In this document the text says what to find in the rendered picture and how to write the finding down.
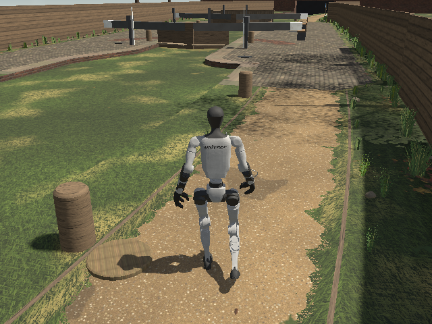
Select humanoid robot torso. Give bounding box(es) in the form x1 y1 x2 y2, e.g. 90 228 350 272
200 133 232 203

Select robot right hand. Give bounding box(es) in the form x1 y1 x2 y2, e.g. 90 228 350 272
240 182 255 194

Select left robot upper arm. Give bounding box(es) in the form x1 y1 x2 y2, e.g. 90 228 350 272
183 136 202 173

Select robot right foot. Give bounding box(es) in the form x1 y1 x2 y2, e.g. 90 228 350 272
230 268 240 279

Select robot right forearm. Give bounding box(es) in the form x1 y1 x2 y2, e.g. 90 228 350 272
242 162 254 185

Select robot left hand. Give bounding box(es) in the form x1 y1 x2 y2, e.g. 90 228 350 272
173 191 189 208

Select right robot upper arm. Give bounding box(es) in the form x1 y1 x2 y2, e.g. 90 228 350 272
230 136 249 172

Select robot left forearm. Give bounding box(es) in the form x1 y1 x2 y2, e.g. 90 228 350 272
175 163 190 194

